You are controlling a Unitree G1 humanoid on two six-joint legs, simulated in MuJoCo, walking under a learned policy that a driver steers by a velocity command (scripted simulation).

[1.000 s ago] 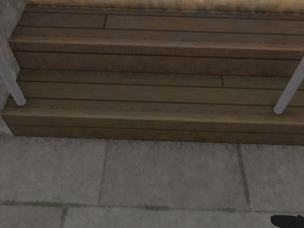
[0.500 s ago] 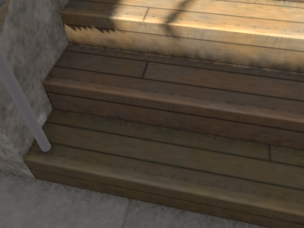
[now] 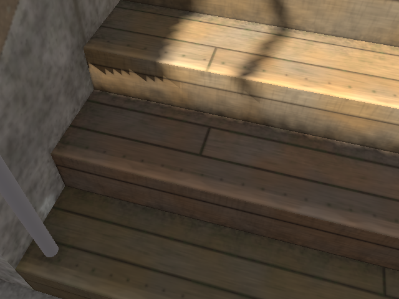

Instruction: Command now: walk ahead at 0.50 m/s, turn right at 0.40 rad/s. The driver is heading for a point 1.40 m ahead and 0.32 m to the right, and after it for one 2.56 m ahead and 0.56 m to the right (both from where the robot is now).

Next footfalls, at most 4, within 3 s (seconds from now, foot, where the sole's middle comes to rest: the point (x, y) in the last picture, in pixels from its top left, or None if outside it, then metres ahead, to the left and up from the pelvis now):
0.58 right None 0.42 -0.30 -0.60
1.12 left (325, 184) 0.71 -0.29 -0.43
1.52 right None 0.94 -0.60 -0.25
2.12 left None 1.29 -0.35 -0.08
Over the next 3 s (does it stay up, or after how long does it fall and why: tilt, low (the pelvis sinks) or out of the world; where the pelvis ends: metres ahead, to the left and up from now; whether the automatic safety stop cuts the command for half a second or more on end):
stays up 1.45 -0.45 0.68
